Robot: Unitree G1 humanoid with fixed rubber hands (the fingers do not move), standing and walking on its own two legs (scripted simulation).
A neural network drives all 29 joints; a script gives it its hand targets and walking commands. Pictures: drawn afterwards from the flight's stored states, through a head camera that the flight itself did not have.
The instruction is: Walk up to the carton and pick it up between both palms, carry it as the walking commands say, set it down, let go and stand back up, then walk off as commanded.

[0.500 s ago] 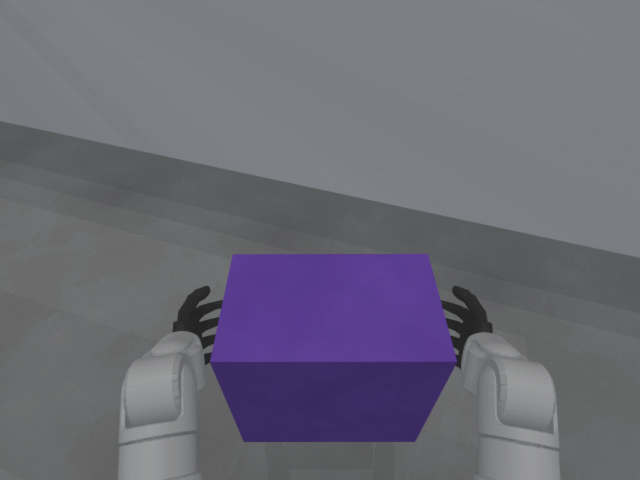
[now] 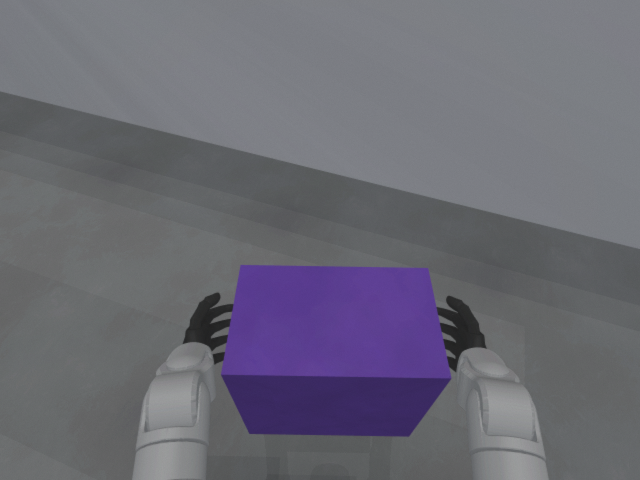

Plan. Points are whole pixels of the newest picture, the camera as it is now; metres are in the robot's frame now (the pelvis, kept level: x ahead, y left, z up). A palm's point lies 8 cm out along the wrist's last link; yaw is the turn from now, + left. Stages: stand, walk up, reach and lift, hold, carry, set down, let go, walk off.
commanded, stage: hold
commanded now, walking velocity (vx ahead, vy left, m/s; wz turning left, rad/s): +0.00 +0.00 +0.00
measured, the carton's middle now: (331, 357) +0.29 -0.03 -0.06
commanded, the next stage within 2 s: set down in 0.02 s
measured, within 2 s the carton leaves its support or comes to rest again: neither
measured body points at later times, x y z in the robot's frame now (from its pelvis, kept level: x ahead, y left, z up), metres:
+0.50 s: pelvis -0.01 -0.02 -0.01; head -0.02 -0.01 +0.44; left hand +0.33 +0.11 -0.01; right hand +0.28 -0.23 -0.01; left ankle +0.04 +0.07 -0.74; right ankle +0.02 -0.12 -0.74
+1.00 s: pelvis -0.01 -0.01 -0.04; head +0.12 +0.00 +0.39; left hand +0.35 +0.12 -0.12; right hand +0.31 -0.22 -0.10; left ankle +0.04 +0.07 -0.74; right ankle +0.03 -0.12 -0.74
